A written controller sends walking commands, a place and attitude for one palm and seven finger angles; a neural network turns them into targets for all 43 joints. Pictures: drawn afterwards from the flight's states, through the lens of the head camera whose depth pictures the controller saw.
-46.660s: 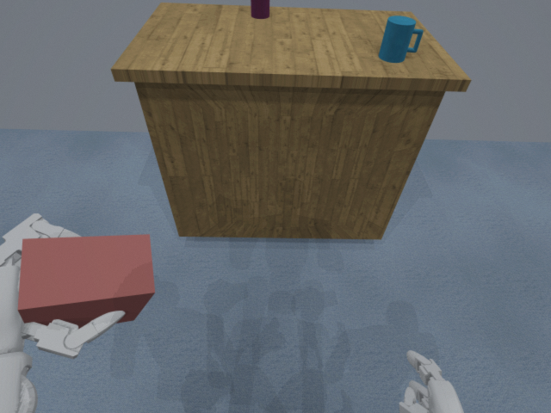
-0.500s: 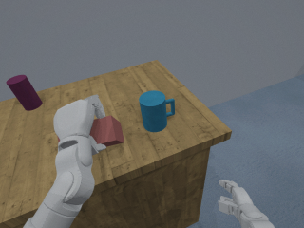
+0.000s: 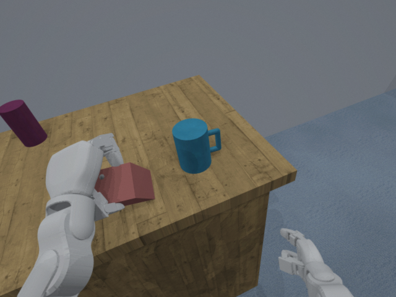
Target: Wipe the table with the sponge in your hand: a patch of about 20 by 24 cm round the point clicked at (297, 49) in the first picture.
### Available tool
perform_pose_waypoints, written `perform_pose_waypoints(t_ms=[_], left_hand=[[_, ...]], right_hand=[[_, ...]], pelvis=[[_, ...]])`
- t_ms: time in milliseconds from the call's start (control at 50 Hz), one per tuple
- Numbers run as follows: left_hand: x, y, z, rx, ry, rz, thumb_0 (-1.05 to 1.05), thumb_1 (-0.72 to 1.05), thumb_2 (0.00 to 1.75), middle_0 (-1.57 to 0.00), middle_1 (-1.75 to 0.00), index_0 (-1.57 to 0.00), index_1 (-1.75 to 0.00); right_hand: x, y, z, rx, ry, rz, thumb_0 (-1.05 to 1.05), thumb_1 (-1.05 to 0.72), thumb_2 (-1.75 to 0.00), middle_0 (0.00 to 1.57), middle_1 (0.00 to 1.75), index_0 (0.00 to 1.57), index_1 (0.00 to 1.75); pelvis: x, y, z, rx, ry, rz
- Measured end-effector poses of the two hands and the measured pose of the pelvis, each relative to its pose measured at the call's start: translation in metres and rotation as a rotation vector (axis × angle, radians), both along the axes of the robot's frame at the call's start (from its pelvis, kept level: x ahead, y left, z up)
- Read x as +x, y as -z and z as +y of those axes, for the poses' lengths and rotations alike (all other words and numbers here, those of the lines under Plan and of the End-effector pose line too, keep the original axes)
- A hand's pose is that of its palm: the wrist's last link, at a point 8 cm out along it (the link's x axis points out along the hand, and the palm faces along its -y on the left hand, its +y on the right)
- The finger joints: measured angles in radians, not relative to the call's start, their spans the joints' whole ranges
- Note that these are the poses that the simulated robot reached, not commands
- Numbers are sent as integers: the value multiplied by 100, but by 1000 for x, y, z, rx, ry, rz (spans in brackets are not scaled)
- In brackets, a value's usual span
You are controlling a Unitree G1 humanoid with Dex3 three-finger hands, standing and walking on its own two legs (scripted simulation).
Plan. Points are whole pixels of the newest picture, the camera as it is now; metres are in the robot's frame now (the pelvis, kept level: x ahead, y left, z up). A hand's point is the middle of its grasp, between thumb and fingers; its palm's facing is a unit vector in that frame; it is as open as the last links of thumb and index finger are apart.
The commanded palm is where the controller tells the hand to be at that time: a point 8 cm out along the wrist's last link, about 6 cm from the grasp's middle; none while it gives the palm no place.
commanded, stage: slide back across to the middle lane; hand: left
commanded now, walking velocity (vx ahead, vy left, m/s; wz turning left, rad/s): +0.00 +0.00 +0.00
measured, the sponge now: (114, 190) +0.28 +0.21 +0.12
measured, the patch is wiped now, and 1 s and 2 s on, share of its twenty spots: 0.95 0.95 0.95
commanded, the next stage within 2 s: wipe forward along the middle lane in 0.32 s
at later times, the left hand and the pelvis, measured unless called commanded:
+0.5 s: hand (49, 192) +0.21 +0.27 +0.19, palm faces +0.31 -0.17 -0.94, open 9.5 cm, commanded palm +0.17 +0.28 +0.23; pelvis +0.00 +0.02 +0.00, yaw +1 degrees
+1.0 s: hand (55, 175) +0.26 +0.29 +0.18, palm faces +0.27 -0.15 -0.95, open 9.5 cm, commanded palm +0.22 +0.30 +0.21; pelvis -0.02 +0.05 +0.00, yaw +2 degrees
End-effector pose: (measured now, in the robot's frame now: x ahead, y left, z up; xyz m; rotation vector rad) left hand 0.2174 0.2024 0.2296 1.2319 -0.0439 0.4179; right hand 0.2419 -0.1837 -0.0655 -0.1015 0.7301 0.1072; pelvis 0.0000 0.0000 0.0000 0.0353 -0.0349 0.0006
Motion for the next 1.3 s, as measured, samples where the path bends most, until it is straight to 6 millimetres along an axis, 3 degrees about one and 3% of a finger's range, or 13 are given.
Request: perform_pose_waypoints(t_ms=[280, 500, 800, 1020, 1300], left_hand=[[-28, -9, 42, 48, -103, 43, -1, -55, 93, -82, -158, -91, -153], [-38, -6, 67, 55, -147, 60, -1, -56, 94, -83, -157, -92, -152], [-4, -3, 87, 64, -159, 79, 1, -60, 98, -85, -158, -94, -152], [7, 0, 88, 77, -141, 103, 1, -61, 100, -85, -158, -94, -152], [33, 0, 92, 124, -188, 149, 1, -61, 100, -85, -158, -93, -152]], right_hand=[[0, 2, -9, -40, 32, -4, 2, -91, -89, 20, 30, 19, 30], [4, 2, 16, -58, -3, -40, 2, -91, -89, 20, 30, 19, 30], [-15, -1, 51, -63, -29, -48, 2, -90, -89, 20, 30, 20, 30], [-29, 3, 53, -78, -24, -15, 2, -90, -89, 20, 30, 20, 30], [-34, 4, 43, -91, -15, -11, 2, -90, -89, 20, 30, 20, 30]], pelvis=[[4, 0, 6, -1, 18, 6], [-3, 1, 18, -17, -19, 4], [-19, -2, 41, -25, -36, -7], [-25, -3, 52, -25, -34, -4], [-27, -3, 45, -23, -41, 8]])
